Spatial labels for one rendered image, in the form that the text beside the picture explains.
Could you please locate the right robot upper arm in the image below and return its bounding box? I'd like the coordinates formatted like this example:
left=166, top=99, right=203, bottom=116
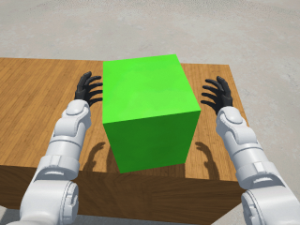
left=241, top=185, right=300, bottom=225

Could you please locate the pedestal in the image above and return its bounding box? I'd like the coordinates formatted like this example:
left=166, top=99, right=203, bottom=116
left=0, top=57, right=249, bottom=225

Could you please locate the robot right forearm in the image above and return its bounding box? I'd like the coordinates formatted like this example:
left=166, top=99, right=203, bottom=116
left=216, top=106, right=300, bottom=207

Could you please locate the left robot upper arm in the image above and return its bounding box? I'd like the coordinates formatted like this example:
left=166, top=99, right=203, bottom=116
left=6, top=180, right=79, bottom=225

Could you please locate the left robot hand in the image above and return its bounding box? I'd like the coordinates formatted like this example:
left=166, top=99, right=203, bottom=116
left=74, top=71, right=103, bottom=108

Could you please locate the carton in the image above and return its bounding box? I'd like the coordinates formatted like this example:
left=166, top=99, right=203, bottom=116
left=102, top=54, right=201, bottom=173

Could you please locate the right robot hand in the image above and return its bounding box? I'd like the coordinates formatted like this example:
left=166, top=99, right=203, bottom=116
left=201, top=76, right=233, bottom=116

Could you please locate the robot left forearm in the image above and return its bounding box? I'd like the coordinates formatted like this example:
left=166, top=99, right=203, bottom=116
left=20, top=99, right=92, bottom=219

